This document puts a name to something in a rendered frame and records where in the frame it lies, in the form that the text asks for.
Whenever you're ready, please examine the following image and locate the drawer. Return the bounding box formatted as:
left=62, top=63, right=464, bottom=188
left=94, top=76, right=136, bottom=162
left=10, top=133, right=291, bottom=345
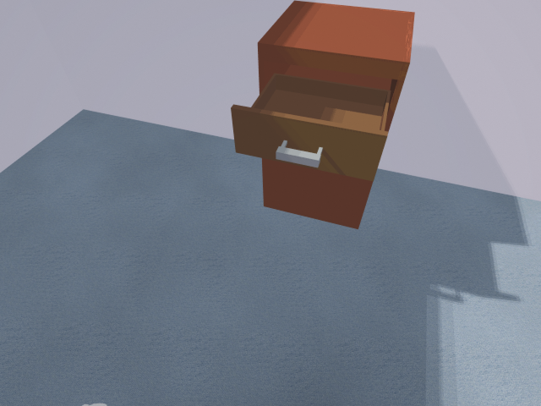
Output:
left=231, top=73, right=391, bottom=182

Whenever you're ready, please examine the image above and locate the cabinet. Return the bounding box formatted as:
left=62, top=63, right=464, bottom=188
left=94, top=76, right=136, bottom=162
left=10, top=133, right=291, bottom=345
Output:
left=258, top=1, right=415, bottom=229

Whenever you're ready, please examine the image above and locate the handle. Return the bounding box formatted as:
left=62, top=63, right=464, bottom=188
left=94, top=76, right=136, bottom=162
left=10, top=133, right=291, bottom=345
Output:
left=276, top=140, right=323, bottom=167

